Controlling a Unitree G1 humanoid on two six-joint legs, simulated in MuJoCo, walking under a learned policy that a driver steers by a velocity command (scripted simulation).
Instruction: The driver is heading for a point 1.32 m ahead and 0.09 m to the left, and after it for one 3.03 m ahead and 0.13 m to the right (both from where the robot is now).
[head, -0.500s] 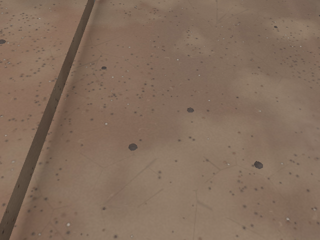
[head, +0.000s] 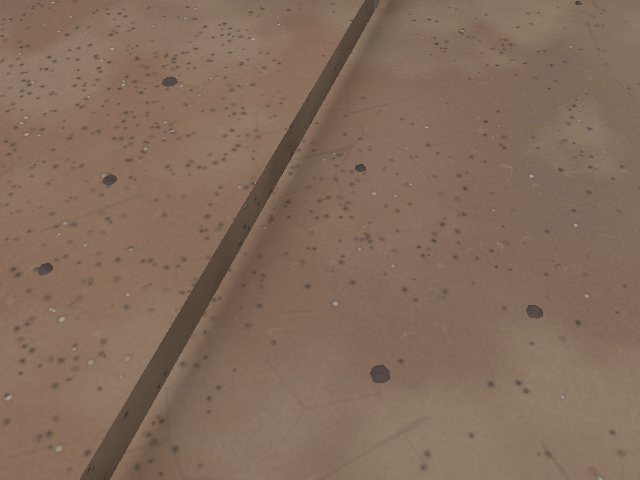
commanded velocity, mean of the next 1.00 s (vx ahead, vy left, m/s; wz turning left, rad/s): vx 0.50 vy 0.00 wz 0.35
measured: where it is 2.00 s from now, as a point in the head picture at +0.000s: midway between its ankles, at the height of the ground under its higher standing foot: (203, 210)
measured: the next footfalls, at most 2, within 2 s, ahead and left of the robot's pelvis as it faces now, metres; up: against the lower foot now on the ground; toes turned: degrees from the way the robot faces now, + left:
left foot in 0.38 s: +0.34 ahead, +0.19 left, +0.00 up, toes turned +17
right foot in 0.94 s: +0.71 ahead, +0.08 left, +0.00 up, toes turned +17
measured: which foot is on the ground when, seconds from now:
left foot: up 0.00-0.36, down 0.38-0.96, up 0.98-1.00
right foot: down 0.00-0.38, up 0.40-0.92, down 0.94-1.00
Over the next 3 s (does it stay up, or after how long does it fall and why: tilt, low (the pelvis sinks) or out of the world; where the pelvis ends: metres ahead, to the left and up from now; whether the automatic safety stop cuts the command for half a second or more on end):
stays up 1.63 0.26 0.13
